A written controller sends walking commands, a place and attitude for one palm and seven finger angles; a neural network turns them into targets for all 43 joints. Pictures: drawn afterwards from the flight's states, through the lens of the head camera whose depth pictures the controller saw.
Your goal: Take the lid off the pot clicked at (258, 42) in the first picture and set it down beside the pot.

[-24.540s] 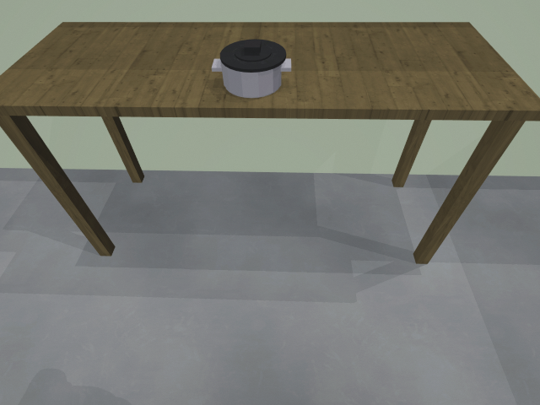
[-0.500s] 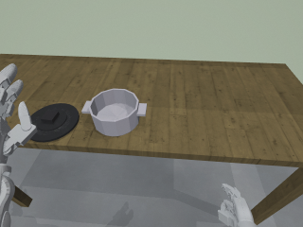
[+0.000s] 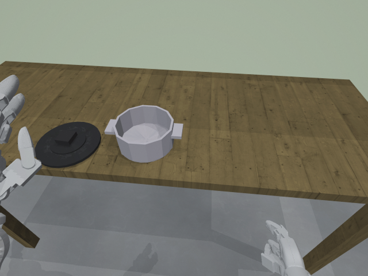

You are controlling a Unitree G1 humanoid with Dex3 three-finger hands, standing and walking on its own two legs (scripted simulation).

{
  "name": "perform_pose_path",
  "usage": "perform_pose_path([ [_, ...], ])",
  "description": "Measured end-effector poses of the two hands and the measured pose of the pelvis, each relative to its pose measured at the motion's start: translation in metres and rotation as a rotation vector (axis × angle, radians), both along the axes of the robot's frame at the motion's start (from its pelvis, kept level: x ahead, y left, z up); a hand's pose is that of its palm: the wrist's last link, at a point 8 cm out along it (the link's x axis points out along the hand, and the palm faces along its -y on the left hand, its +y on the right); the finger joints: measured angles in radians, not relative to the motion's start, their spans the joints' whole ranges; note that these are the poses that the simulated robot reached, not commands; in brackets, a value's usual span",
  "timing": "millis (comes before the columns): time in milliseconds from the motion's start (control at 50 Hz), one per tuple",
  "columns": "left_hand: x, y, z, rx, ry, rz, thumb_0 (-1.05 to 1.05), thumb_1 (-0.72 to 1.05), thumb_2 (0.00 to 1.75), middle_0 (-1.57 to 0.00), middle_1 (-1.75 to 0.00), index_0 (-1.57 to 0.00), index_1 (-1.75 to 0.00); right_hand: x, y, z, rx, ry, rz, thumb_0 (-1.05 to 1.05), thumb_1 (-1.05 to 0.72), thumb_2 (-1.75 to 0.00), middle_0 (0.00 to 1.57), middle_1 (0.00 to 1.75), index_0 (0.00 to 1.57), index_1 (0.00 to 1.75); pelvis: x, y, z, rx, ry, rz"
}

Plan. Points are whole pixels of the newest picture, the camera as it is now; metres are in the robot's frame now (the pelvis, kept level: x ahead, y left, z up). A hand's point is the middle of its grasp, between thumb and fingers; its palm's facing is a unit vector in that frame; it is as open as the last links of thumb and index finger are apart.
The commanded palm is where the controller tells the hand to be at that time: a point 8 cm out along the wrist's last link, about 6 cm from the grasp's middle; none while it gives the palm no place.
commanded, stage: step back with the hand held close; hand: left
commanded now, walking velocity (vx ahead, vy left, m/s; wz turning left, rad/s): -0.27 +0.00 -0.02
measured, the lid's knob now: (66, 137) +0.42 +0.39 +0.04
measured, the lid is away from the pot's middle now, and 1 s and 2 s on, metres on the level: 0.22 0.22 0.22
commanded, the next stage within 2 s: stop stepping back and stand still in 1.38 s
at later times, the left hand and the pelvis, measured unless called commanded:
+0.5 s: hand (4, 203) +0.14 +0.25 +0.22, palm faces +0.38 -0.80 -0.47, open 7.5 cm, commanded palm +0.07 +0.31 +0.23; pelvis -0.06 +0.03 -0.01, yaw +0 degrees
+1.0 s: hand out of the picture +0.10 +0.27 +0.23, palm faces +0.36 -0.84 -0.40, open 7.5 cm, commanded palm +0.04 +0.33 +0.23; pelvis -0.09 +0.06 -0.01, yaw -1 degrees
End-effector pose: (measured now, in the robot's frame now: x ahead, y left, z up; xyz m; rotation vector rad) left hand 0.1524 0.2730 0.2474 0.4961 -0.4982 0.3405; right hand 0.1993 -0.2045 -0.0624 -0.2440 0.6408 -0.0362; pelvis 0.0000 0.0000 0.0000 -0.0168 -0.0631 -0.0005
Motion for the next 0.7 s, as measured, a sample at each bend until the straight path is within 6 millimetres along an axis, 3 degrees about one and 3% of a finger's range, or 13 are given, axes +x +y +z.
perform_pose_path([
  [220, -0.002, 0.006, -0.02, 0.046, 0.099, -0.063, 0.01, 0.88, 0.9, -0.21, -0.3, -0.21, -0.3, -0.035, -0.015, -0.001, -0.038, 0.048, -0.114, 0.01, -0.91, -0.89, 0.2, 0.29, 0.2, 0.3, -0.015, 0.017, -0.004, -0.003, 0.061, -0.011],
  [560, -0.061, 0.02, -0.011, 0.095, 0.002, -0.038, 0.01, 0.88, 0.9, -0.22, -0.3, -0.21, -0.3, -0.094, 0.004, -0.015, -0.025, 0.05, -0.114, 0.02, -0.9, -0.89, 0.2, 0.3, 0.2, 0.3, -0.061, 0.029, -0.011, -0.039, 0.063, 0.005],
  [700, -0.068, 0.031, -0.017, 0.039, -0.077, -0.057, 0.01, 0.88, 0.9, -0.22, -0.3, -0.21, -0.3, -0.11, 0.007, -0.018, -0.064, 0.048, -0.147, 0.02, -0.9, -0.89, 0.2, 0.3, 0.2, 0.3, -0.07, 0.04, -0.018, -0.056, 0.043, -0.001],
])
